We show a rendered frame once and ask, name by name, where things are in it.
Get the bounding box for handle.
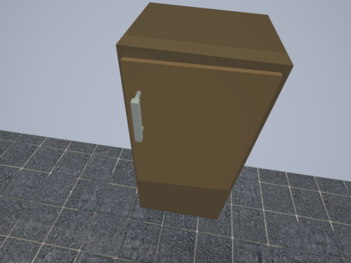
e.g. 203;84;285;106
131;91;144;142

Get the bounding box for cupboard door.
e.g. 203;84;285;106
120;57;283;190

